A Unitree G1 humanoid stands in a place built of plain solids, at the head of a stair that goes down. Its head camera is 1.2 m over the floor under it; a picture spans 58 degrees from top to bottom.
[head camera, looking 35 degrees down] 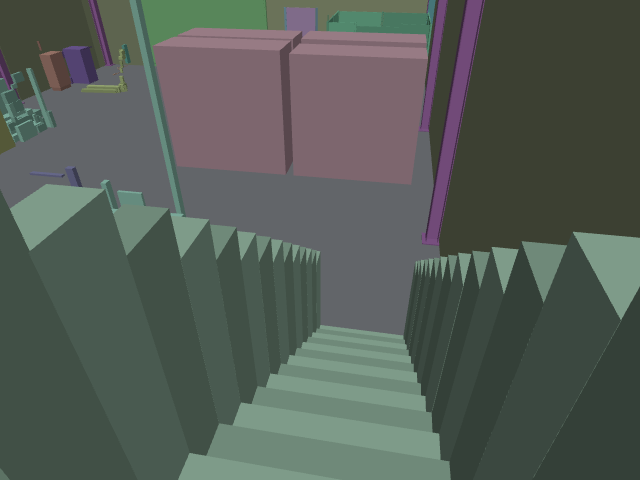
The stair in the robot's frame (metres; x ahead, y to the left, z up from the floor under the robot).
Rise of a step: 0.19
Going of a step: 0.24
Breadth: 1.03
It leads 10 degrees to the right of straight ahead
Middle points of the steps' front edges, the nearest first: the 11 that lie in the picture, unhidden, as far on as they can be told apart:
1.02 -0.04 -0.57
1.26 -0.08 -0.76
1.50 -0.13 -0.95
1.73 -0.17 -1.13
1.97 -0.21 -1.32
2.20 -0.25 -1.51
2.44 -0.29 -1.70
2.68 -0.33 -1.89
2.91 -0.37 -2.08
3.15 -0.41 -2.27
3.39 -0.45 -2.46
